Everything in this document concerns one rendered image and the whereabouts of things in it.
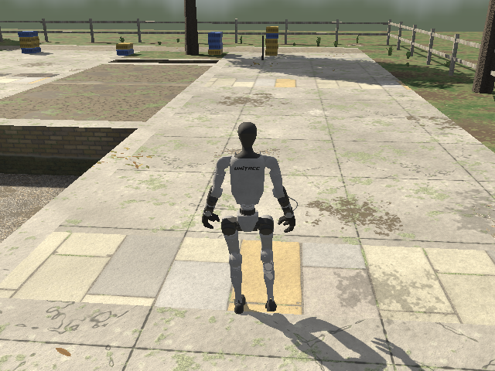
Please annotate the robot left shin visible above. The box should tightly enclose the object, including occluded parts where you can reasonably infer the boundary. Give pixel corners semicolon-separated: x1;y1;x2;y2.
229;254;242;303

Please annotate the robot right shin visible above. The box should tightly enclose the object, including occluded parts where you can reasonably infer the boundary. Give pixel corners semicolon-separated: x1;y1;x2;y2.
263;250;275;302

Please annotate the robot shin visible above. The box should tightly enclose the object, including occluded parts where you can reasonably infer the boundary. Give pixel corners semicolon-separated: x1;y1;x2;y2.
229;254;242;303
263;250;275;302

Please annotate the left robot forearm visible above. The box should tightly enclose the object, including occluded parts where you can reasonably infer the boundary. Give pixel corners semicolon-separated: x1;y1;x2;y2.
203;186;218;216

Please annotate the right robot forearm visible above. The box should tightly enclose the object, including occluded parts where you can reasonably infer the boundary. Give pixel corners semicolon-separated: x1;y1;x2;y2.
278;186;294;218

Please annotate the robot left hand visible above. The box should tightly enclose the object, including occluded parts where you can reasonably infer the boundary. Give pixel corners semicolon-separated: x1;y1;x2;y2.
202;213;220;229

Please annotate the robot left upper arm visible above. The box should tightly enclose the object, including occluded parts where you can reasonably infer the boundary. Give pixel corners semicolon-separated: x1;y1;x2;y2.
210;155;231;198

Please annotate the robot right upper arm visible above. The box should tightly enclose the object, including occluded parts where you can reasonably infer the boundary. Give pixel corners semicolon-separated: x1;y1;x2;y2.
263;155;285;199

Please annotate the robot right hand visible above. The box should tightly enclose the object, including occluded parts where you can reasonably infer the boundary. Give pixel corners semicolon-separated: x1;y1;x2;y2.
278;216;295;233

